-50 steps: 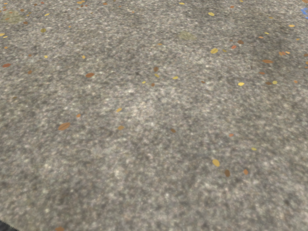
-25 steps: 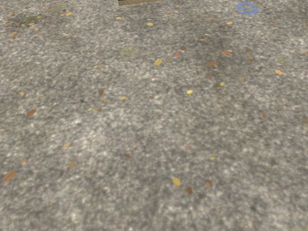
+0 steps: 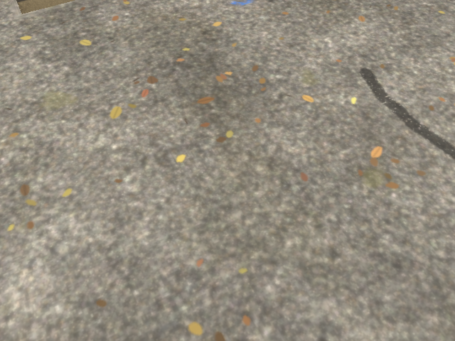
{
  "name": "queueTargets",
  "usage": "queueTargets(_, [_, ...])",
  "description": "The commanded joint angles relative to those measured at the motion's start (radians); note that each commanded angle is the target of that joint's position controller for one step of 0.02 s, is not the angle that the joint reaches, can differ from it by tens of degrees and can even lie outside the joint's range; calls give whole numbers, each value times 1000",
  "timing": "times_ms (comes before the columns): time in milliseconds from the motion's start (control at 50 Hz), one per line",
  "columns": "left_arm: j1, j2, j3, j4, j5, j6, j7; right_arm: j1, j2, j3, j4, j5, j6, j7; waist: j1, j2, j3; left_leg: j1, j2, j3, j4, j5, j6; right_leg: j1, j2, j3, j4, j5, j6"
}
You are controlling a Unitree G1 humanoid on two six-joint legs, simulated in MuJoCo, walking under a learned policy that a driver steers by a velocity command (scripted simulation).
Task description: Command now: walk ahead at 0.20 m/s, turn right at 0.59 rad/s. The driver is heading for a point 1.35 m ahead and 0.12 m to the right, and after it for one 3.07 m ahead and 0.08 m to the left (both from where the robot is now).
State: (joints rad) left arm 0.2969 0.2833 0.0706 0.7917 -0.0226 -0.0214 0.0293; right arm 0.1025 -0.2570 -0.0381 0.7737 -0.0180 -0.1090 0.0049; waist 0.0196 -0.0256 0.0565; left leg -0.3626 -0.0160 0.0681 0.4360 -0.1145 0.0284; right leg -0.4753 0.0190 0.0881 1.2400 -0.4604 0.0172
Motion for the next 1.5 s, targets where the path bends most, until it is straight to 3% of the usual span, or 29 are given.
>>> queueTargets(20, [88,21,13,-76,-5,19,3,12,-107,-27,-26,-7,-8,-1,17,123,-110,140,283,-166,-178,521,215,-80,-90,-15,-53,60,20])
queueTargets(160, [-56,45,12,-178,6,31,-26,-25,-180,-52,-21,18,36,-27,-6,111,-149,176,298,3,-197,407,206,-20,-108,-71,-381,329,5])
queueTargets(260, [-147,76,28,-253,8,44,-54,16,-220,-66,-3,44,67,-21,-36,137,-118,262,338,11,-101,283,157,8,-76,-120,-566,240,-42])
queueTargets(300, [-113,78,37,-253,12,40,-56,23,-210,-65,5,58,76,-23,-10,117,-130,259,309,39,15,246,104,118,-34,-147,-737,321,-80])
queueTargets(320, [-53,130,57,-239,20,36,-43,84,-175,-56,24,48,78,-19,2,33,-162,196,241,83,161,197,48,265,-36,-98,-823,516,-116])
queueTargets(340, [11,255,86,-253,34,34,-19,89,-114,-33,-10,0,73,-11,-1,-216,-230,-65,136,145,472,-177,-35,504,-281,209,-796,962,-215])
queueTargets(360, [-5,257,71,-278,47,26,-19,78,-100,-20,-39,-4,71,-7,-1,-283,-304,-284,30,23,724,-585,-76,574,-453,428,-824,1034,-416])
queueTargets(380, [20,190,54,-266,37,14,-29,38,-162,-40,-30,20,75,1,44,-129,-326,-308,64,-81,804,-532,-68,544,-402,359,-853,855,-396])
queueTargets(420, [-15,139,39,-238,9,0,-33,20,-148,-44,-19,39,80,4,13,-45,-240,-337,112,-96,728,-375,-44,454,-288,246,-911,328,-277])
queueTargets(460, [-69,124,26,-238,11,-4,-27,21,-145,-47,-11,26,83,8,-11,-112,-167,-269,110,-70,670,-241,-47,317,-239,216,-1008,85,-252])
queueTargets(520, [-68,120,25,-227,28,-31,-18,14,-129,-44,-2,27,61,8,-13,-106,-126,-239,98,-69,518,-153,-40,305,-227,191,-1067,105,-256])
queueTargets(720, [5,159,40,-147,5,-46,-30,-44,-103,-24,-15,38,23,29,25,-91,-66,-122,73,-53,172,-136,5,288,-265,189,-1050,27,-249])
queueTargets(800, [-25,98,17,-137,8,-35,-34,148,-111,-35,58,34,11,28,-75,-47,-102,194,45,-32,61,-116,43,128,-183,122,-871,10,-185])
queueTargets(820, [-56,32,-4,-153,17,-38,-34,256,-166,-48,80,28,7,19,-111,72,-113,311,185,-227,-36,-209,87,5,-97,28,-631,34,-127])
queueTargets(840, [-51,4,-12,-204,15,-58,-31,313,-292,-78,79,22,11,18,-104,329,-110,470,378,-603,-184,-417,218,-290,22,-110,-320,-43,-62])
queueTargets(860, [-75,86,6,-209,1,-73,-26,331,-249,-69,72,17,3,23,-131,266,-92,467,427,-765,-239,-572,286,-420,-9,-12,-130,-105,-62])
queueTargets(880, [-77,119,16,-204,-11,-78,-28,288,-193,-51,58,22,-3,23,-104,197,-52,453,399,-697,-232,-579,257,-476,-54,19,-63,-6,-77])
queueTargets(940, [-85,94,16,-184,18,-72,-30,186,-129,-28,27,17,-3,25,-50,124,-26,334,290,-451,-256,-268,186,-403,-126,3,-131,215,-70])
queueTargets(1040, [-146,36,1,-202,19,-63,-30,251,-137,-27,55,22,4,7,-59,104,-43,320,214,-220,-269,233,162,-332,-117,-63,-316,402,-19])
queueTargets(1200, [-372,-5,-19,-263,5,-83,-79,354,-157,-23,98,31,38,-10,-123,109,34,373,223,-143,-225,333,137,-207,-52,-120,-687,534,-41])
queueTargets(1260, [-293,45,1,-245,18,-94,-89,332,-185,-32,97,31,51,-18,-55,157,-42,426,227,-142,-76,638,100,-43,1,-128,-735,477,-93])
queueTargets(1300, [-49,120,30,-170,35,-97,-71,288,-180,-30,75,30,50,-22,75,132,-200,322,152,-99,218,685,41,337,-21,-114,-796,725,-158])
queueTargets(1320, [90,204,42,-145,69,-90,-54,310,-113,-8,34,-5,38,-21,88,-58,-381,48,64,-73,564,221,-6,716,-267,119,-667,1183,-249])
queueTargets(1340, [90,188,26,-139,63,-81,-60,517,-32,21,81,8,29,-2,15,-257,-574,-201,-63,-179,870,-607,-49,959,-508,456,-685,1326,-438])
queueTargets(1360, [75,123,21,-148,42,-61,-58,471,-164,-14,114,37,31,3,65,-110,-564,-209,-9,-264,918,-571,-47,846,-443,393,-734,1130,-390])
queueTargets(1380, [-22,90,7,-151,29,-55,-55,343,-169,-21,70,58,42,0,43,-83,-380,-271,35,-205,883,-509,-54,695,-387,252,-781,1034,-338])
queueTargets(1420, [-155,33,-13,-141,28,-57,-54,276,-132,-24,57,41,78,-22,-28,-4,-202,-197,100,-172,753,-402,-77,379,-307,110,-888,869,-281])
queueTargets(1460, [-224,46,-7,-125,58,-67,-58,339,-83,-23,68,33,121,-38,-87,-67,-162,-20,100,-137,684,-323,-98,150,-271,5,-973,785,-274])
queueTargets(1500, [-253,81,4,-112,62,-68,-49,331,-88,-32,46,27,138,-52,-96,-97,-142,-19,92,-113,640,-289,-106,104,-278,-44,-1003,742,-286])
